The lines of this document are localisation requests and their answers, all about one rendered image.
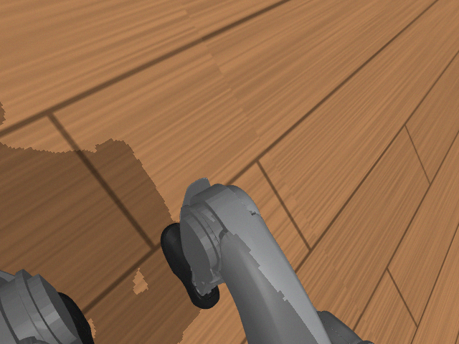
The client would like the right robot foot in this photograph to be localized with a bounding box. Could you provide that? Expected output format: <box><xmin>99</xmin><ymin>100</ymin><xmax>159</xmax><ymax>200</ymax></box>
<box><xmin>161</xmin><ymin>223</ymin><xmax>219</xmax><ymax>309</ymax></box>

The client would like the left robot foot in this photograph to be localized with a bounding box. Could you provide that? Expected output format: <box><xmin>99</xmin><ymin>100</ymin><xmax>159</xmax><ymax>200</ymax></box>
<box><xmin>58</xmin><ymin>292</ymin><xmax>94</xmax><ymax>344</ymax></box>

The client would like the right robot hand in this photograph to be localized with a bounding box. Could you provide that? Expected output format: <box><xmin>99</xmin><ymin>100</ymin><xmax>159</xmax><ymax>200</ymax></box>
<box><xmin>316</xmin><ymin>309</ymin><xmax>363</xmax><ymax>344</ymax></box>

